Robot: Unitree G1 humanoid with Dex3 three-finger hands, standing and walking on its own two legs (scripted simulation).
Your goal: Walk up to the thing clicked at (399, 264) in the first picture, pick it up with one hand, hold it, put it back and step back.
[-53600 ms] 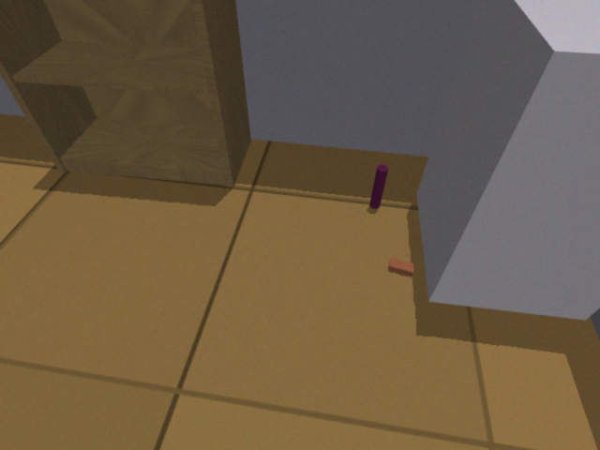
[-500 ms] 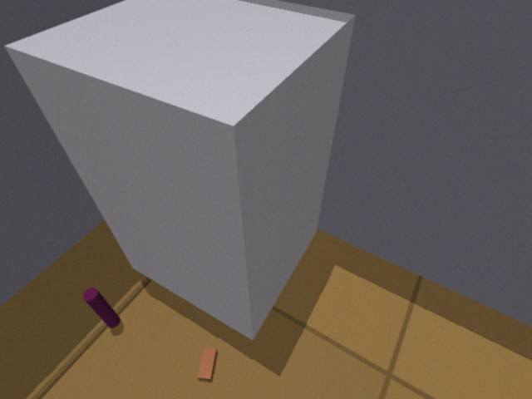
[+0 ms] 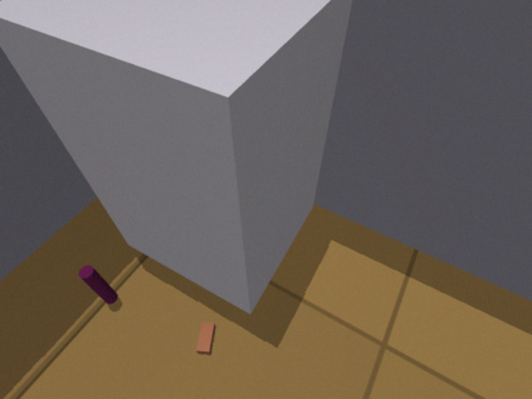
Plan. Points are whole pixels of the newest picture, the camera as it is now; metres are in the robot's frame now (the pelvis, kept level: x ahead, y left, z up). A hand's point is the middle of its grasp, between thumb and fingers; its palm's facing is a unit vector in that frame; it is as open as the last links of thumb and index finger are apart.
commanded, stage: step back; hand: left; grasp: from above
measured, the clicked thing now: (206, 337) +0.42 +0.23 -0.76
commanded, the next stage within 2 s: none
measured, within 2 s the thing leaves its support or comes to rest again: neither
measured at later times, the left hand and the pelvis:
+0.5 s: hand out of the picture -0.04 +0.24 -0.16, palm faces -0.07 -0.91 -0.40, open 7.4 cm; pelvis -0.11 -0.02 -0.02, yaw -3 degrees
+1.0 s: hand out of the picture -0.13 +0.28 -0.16, palm faces -0.01 -0.93 -0.37, open 7.4 cm; pelvis -0.25 +0.02 -0.01, yaw -1 degrees
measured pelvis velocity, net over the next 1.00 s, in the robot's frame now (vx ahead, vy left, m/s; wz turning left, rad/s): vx -0.25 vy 0.02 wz -0.02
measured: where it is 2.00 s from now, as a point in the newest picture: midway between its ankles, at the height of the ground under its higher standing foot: outside the picture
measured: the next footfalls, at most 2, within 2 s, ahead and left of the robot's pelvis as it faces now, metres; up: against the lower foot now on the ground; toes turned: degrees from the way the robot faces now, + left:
right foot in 0.38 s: -0.08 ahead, -0.14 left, +0.00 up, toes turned +0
left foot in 0.76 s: -0.16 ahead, +0.10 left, +0.00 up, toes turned -1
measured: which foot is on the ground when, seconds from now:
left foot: down 0.00-0.40, up 0.42-0.74, down 0.76-1.00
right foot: down 0.00-0.14, up 0.16-0.36, down 0.38-0.78, up 0.80-1.00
